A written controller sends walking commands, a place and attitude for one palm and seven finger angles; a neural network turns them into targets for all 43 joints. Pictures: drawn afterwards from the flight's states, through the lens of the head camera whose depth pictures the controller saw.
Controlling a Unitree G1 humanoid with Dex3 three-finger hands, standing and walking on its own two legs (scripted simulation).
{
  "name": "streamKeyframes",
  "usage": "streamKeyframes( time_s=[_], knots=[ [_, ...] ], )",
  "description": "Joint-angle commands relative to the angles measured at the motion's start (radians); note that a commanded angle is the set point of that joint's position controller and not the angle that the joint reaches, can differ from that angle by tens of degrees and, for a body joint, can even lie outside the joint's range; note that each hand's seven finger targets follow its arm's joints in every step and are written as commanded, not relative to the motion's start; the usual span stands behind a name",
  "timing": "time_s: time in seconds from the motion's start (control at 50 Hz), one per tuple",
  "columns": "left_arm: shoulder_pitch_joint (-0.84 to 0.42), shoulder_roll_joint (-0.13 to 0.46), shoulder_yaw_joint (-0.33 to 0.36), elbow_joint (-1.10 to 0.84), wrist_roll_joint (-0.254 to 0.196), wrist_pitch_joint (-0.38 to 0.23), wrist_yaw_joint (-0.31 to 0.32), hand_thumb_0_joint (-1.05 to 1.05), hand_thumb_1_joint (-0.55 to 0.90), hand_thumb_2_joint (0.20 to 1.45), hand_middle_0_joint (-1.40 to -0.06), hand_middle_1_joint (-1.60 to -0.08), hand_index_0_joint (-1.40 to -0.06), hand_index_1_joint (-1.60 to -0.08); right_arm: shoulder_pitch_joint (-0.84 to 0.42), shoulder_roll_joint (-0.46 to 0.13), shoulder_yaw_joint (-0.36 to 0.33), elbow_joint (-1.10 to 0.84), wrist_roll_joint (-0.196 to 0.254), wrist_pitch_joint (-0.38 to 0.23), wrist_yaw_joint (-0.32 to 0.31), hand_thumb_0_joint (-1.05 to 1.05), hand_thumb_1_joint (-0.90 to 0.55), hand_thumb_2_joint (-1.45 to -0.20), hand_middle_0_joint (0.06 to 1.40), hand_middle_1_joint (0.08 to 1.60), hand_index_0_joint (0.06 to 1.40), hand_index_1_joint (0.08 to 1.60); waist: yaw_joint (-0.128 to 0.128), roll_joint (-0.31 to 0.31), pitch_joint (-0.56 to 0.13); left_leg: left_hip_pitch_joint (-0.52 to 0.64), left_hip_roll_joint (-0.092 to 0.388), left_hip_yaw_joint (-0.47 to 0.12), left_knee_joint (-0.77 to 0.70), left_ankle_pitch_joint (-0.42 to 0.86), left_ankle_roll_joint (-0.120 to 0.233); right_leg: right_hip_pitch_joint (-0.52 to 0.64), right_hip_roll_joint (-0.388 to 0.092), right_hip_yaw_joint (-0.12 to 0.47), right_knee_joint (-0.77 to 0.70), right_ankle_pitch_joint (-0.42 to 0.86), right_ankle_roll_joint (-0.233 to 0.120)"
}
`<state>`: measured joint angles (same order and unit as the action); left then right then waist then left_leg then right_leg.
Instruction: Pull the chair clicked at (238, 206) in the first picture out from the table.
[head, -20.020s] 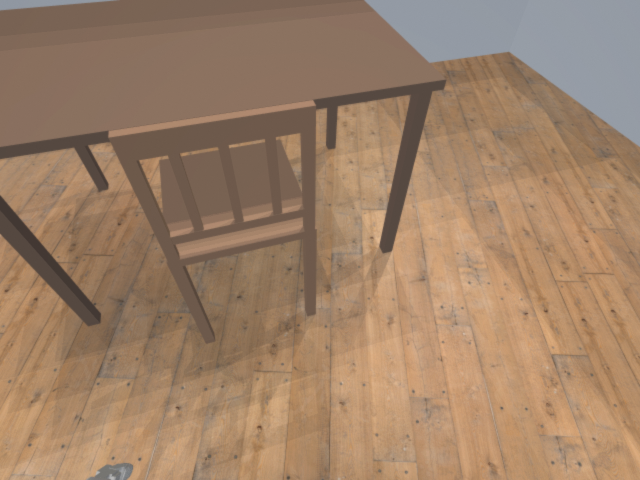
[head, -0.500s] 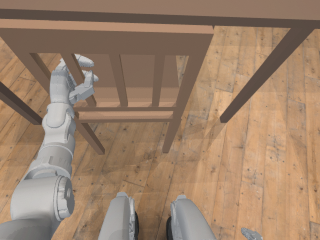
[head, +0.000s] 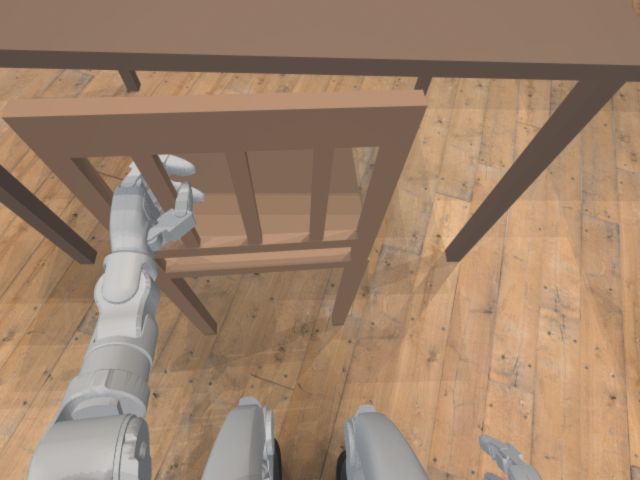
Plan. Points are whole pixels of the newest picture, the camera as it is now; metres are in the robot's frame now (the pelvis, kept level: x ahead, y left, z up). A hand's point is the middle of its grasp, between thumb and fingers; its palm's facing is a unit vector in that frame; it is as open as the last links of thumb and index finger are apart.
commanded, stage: hook a spindle and tug to test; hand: left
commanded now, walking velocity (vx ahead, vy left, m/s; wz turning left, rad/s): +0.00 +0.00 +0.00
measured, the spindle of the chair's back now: (247, 201) +0.46 +0.09 +0.01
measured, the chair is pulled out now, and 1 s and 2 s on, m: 0.02 0.09 0.11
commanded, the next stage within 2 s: step backward, pulling the chair out in 0.08 s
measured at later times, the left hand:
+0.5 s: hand (189, 217) +0.42 +0.15 +0.04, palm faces +0.07 -0.99 -0.12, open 5.1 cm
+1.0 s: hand (213, 275) +0.34 +0.12 +0.04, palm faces +0.04 -0.99 -0.17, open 5.1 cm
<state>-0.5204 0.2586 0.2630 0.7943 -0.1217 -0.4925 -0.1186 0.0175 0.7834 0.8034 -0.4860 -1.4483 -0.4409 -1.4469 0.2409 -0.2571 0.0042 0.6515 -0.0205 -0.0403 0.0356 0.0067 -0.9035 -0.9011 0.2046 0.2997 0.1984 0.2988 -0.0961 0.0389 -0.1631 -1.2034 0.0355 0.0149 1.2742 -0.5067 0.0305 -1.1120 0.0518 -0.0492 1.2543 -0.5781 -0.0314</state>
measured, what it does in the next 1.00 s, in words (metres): rises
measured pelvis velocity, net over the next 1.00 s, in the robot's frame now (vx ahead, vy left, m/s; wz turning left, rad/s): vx -0.05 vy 0.00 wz -0.04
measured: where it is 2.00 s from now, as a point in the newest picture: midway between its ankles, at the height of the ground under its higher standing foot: outside the picture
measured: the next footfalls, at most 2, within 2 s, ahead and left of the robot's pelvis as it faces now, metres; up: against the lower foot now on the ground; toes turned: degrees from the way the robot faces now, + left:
none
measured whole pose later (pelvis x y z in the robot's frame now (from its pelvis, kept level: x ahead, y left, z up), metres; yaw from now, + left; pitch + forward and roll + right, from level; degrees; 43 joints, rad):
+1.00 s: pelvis -0.05 +0.00 +0.10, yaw -2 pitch +8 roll -2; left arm -0.56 0.19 0.11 1.10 -0.08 -0.27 0.12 0.01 0.72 0.76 -0.33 -1.11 -0.49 -1.45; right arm 0.19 -0.26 -0.02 0.75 0.06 0.07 -0.10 0.01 -0.90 -0.90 0.21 0.30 0.20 0.30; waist -0.10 0.07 0.11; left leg -0.60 0.06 0.07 0.61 -0.16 0.03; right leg -0.51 0.09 0.00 0.57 -0.21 -0.02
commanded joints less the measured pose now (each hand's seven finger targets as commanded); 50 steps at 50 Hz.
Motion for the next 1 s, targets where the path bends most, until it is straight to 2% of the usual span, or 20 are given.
streamKeyframes(
  time_s=[0.0,0.14,0.16,0.18,0.2,0.22,0.24,0.26,0.3,0.36,0.4,0.46,0.52,0.56,0.62,0.66,0.74,0.78,0.84,0.98],
  knots=[
    [-0.245,0.19,0.039,-0.221,-0.005,-0.081,-0.011,0.0,0.9,0.9,-0.5,-1.45,-0.5,-1.45,0.085,-0.15,-0.058,-0.073,0.005,-0.033,-0.019,0.0,-0.9,-0.9,0.2,0.3,0.2,0.3,0.013,0.035,-0.485,0.437,-0.039,-0.046,-0.103,0.399,-0.013,0.187,0.012,0.037,-0.147,0.457,0.008],
    [-0.252,0.204,0.058,-0.202,-0.015,-0.075,-0.027,0.0,0.9,0.9,-0.5,-1.45,-0.5,-1.45,0.073,-0.151,-0.055,-0.08,0.007,-0.041,-0.027,0.0,-0.9,-0.9,0.2,0.3,0.2,0.3,0.023,0.013,-0.495,0.41,-0.043,-0.045,-0.095,0.385,-0.01,0.204,0.009,0.044,-0.14,0.457,0.008],
    [-0.311,0.196,0.041,-0.213,-0.015,-0.075,-0.026,0.0,0.9,0.9,-0.5,-1.45,-0.5,-1.45,0.076,-0.152,-0.055,-0.075,0.007,-0.044,-0.029,0.0,-0.9,-0.9,0.2,0.3,0.2,0.3,0.003,0.029,-0.494,0.42,-0.042,-0.046,-0.087,0.391,-0.008,0.186,0.009,0.044,-0.138,0.461,0.009],
    [-0.487,0.47,0.054,-0.406,0.097,0.046,0.092,0.0,0.9,0.9,-0.5,-1.45,-0.5,-1.45,0.122,-0.158,-0.062,-0.141,0.072,0.053,-0.061,0.0,-0.9,-0.9,0.2,0.3,0.2,0.3,0.044,0.111,-0.701,0.731,-0.01,-0.023,-0.251,0.365,0.01,0.534,-0.068,0.194,-0.363,0.468,0.016],
    [-0.458,0.354,-0.016,-0.417,0.092,0.119,0.14,0.0,0.9,0.9,-0.5,-1.45,-0.5,-1.45,0.128,-0.135,-0.059,-0.167,0.082,0.083,-0.086,0.0,-0.9,-0.9,0.2,0.3,0.2,0.3,0.01,0.138,-0.631,0.769,-0.019,-0.024,-0.29,0.379,0.022,0.559,-0.057,0.172,-0.43,0.563,0.029],
    [-0.361,0.282,-0.061,-0.358,0.094,0.185,0.171,0.0,0.9,0.9,-0.5,-1.45,-0.5,-1.45,0.102,-0.129,-0.054,-0.165,0.088,0.106,-0.103,0.0,-0.9,-0.9,0.2,0.3,0.2,0.3,0.009,0.115,-0.568,0.753,-0.013,-0.022,-0.318,0.387,0.02,0.562,-0.064,0.157,-0.446,0.6,0.04],
    [-0.279,0.23,-0.099,-0.258,0.102,0.239,0.194,0.0,0.9,0.9,-0.5,-1.45,-0.5,-1.45,0.095,-0.129,-0.048,-0.154,0.09,0.13,-0.115,0.0,-0.9,-0.9,0.2,0.3,0.2,0.3,0.002,0.021,-0.468,0.715,-0.005,-0.031,-0.344,0.383,0.021,0.571,-0.067,0.148,-0.469,0.62,0.057],
    [-0.244,0.199,-0.128,-0.166,0.106,0.276,0.209,0.0,0.9,0.9,-0.5,-1.45,-0.5,-1.45,0.097,-0.137,-0.045,-0.143,0.091,0.146,-0.126,0.0,-0.9,-0.9,0.2,0.3,0.2,0.3,-0.012,-0.055,-0.402,0.693,0.004,-0.047,-0.372,0.372,0.023,0.571,-0.071,0.138,-0.489,0.635,0.068],
    [-0.278,0.188,-0.147,-0.034,0.115,0.301,0.234,0.0,0.9,0.9,-0.5,-1.45,-0.5,-1.45,0.1,-0.144,-0.04,-0.104,0.089,0.177,-0.14,0.0,-0.9,-0.9,0.2,0.3,0.2,0.3,-0.017,-0.075,-0.302,0.673,0.018,-0.045,-0.431,0.388,0.021,0.595,-0.091,0.139,-0.53,0.709,0.099],
    [-0.372,0.204,-0.143,0.056,0.123,0.278,0.258,0.0,0.9,0.9,-0.5,-1.45,-0.5,-1.45,0.108,-0.157,-0.047,-0.069,0.082,0.191,-0.152,0.0,-0.9,-0.9,0.2,0.3,0.2,0.3,-0.007,0.004,-0.299,0.794,0.046,-0.054,-0.514,0.539,0.02,0.609,-0.074,0.109,-0.577,0.74,0.103],
    [-0.386,0.17,-0.163,0.1,0.118,0.251,0.251,0.0,0.9,0.9,-0.5,-1.45,-0.5,-1.45,0.112,-0.155,-0.054,-0.042,0.072,0.184,-0.152,0.0,-0.9,-0.9,0.2,0.3,0.2,0.3,0.004,0.116,-0.309,0.9,0.074,-0.072,-0.549,0.682,0.021,0.593,-0.056,0.096,-0.59,0.726,0.095],
    [-0.376,0.152,-0.165,0.126,0.111,0.221,0.237,0.0,0.9,0.9,-0.5,-1.45,-0.5,-1.45,0.102,-0.155,-0.072,-0.018,0.061,0.168,-0.151,0.0,-0.9,-0.9,0.2,0.3,0.2,0.3,0.017,0.171,-0.321,1.003,0.119,-0.128,-0.606,0.81,0.034,0.565,-0.015,0.083,-0.583,0.579,0.076],
    [-0.357,0.129,-0.173,0.132,0.108,0.202,0.218,0.0,0.9,0.9,-0.5,-1.45,-0.5,-1.45,0.089,-0.144,-0.083,-0.003,0.044,0.147,-0.144,0.0,-0.9,-0.9,0.2,0.3,0.2,0.3,0.027,0.244,-0.296,1.088,0.18,-0.185,-0.684,0.906,0.05,0.506,0.003,0.081,-0.527,0.306,0.045],
    [-0.333,0.153,-0.143,0.123,0.106,0.195,0.209,0.0,0.9,0.9,-0.5,-1.45,-0.5,-1.45,0.074,-0.145,-0.092,0.002,0.037,0.133,-0.14,0.0,-0.9,-0.9,0.2,0.3,0.2,0.3,0.042,0.235,-0.289,1.112,0.213,-0.218,-0.729,0.916,0.068,0.5,0.006,0.089,-0.489,0.193,0.033],
    [-0.308,0.142,-0.15,0.094,0.109,0.189,0.199,0.0,0.9,0.9,-0.5,-1.45,-0.5,-1.45,0.071,-0.142,-0.093,0.009,0.03,0.113,-0.134,0.0,-0.9,-0.9,0.2,0.3,0.2,0.3,0.046,0.195,-0.273,1.13,0.229,-0.193,-0.704,0.977,0.079,0.544,-0.008,0.107,-0.548,0.235,0.023],
    [-0.279,0.168,-0.125,0.094,0.115,0.19,0.195,0.0,0.9,0.9,-0.5,-1.45,-0.5,-1.45,0.061,-0.151,-0.1,0.009,0.032,0.106,-0.135,0.0,-0.9,-0.9,0.2,0.3,0.2,0.3,0.048,0.116,-0.273,1.067,0.216,-0.172,-0.698,0.91,0.071,0.616,-0.008,0.105,-0.6,0.317,0.022],
    [-0.312,0.169,-0.142,0.091,0.112,0.186,0.201,0.0,0.9,0.9,-0.5,-1.45,-0.5,-1.45,0.061,-0.152,-0.102,0.009,0.056,0.095,-0.15,0.0,-0.9,-0.9,0.2,0.3,0.2,0.3,0.017,-0.022,-0.264,0.908,0.151,-0.089,-0.676,0.594,0.049,0.749,-0.038,0.136,-0.692,0.608,0.051],
    [-0.333,0.183,-0.15,0.092,0.113,0.184,0.215,0.0,0.9,0.9,-0.5,-1.45,-0.5,-1.45,0.063,-0.149,-0.097,0.016,0.061,0.092,-0.155,0.0,-0.9,-0.9,0.2,0.3,0.2,0.3,0.009,0.023,-0.276,0.885,0.115,-0.059,-0.674,0.497,0.029,0.765,-0.073,0.163,-0.699,0.684,0.07],
    [-0.362,0.199,-0.15,0.105,0.114,0.176,0.237,0.0,0.9,0.9,-0.5,-1.45,-0.5,-1.45,0.048,-0.14,-0.086,0.03,0.067,0.086,-0.156,0.0,-0.9,-0.9,0.2,0.3,0.2,0.3,0.004,0.018,-0.256,0.882,0.081,-0.034,-0.679,0.387,0.027,0.759,-0.093,0.188,-0.747,0.618,0.105],
    [-0.379,0.188,-0.182,0.111,0.107,0.171,0.268,0.0,0.9,0.9,-0.5,-1.45,-0.5,-1.45,0.013,-0.146,-0.07,0.026,0.083,0.079,-0.159,0.0,-0.9,-0.9,0.2,0.3,0.2,0.3,0.001,-0.034,-0.192,0.921,0.039,-0.018,-0.706,0.247,0.012,0.734,-0.128,0.204,-0.87,0.396,0.118]
  ],
)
